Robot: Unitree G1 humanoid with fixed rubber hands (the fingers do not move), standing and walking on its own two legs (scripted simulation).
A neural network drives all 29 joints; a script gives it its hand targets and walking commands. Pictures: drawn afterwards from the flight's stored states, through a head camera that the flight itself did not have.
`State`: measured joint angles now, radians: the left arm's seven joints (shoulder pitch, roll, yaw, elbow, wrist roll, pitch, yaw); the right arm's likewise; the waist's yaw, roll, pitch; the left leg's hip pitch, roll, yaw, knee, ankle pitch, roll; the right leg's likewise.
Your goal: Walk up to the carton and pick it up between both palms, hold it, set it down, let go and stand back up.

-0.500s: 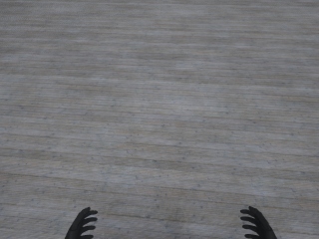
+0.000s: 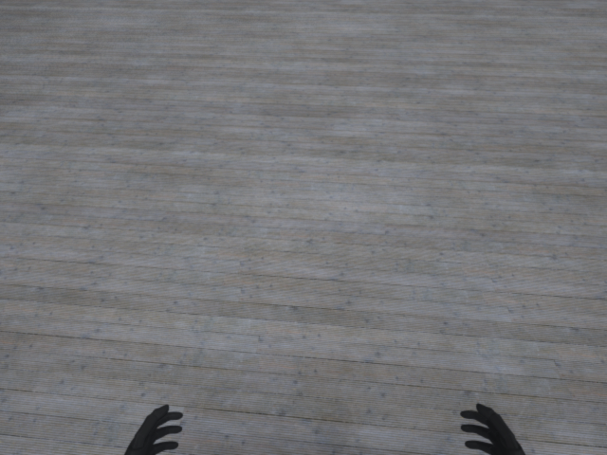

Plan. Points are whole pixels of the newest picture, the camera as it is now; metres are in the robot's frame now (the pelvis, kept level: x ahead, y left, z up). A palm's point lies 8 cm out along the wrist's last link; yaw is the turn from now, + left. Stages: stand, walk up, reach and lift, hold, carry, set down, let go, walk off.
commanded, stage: stand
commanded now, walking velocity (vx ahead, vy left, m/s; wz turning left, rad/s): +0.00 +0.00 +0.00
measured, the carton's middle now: out of the picture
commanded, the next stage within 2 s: walk up in 0.84 s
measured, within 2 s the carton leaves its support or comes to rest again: neither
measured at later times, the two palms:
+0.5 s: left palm out of the picture +0.11 +0.25 -0.10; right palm out of the picture +0.10 -0.24 -0.09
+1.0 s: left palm out of the picture +0.11 +0.25 -0.10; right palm out of the picture +0.10 -0.25 -0.09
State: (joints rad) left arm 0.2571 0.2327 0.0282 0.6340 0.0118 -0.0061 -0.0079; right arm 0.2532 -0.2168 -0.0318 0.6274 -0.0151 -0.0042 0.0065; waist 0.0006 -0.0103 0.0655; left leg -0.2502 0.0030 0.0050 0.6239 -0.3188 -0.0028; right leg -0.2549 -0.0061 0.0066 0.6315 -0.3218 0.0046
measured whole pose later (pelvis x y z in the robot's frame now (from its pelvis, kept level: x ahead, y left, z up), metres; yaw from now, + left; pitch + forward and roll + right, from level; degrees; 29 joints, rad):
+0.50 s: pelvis -0.01 +0.00 +0.00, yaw +0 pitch -3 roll +0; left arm 0.27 0.24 0.02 0.65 0.01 -0.01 -0.01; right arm 0.27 -0.22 -0.02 0.65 -0.01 0.00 0.01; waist 0.00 -0.01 0.06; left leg -0.26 0.01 0.01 0.61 -0.30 0.00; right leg -0.26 0.00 0.01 0.61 -0.30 0.01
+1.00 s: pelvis +0.00 +0.00 +0.00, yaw -1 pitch -3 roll +0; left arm 0.28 0.25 0.01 0.66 0.01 -0.01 0.00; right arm 0.28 -0.23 -0.02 0.67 -0.01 0.00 0.00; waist 0.00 -0.01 0.05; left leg -0.25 0.01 0.02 0.60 -0.30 0.00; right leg -0.26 0.00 0.02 0.61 -0.30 0.01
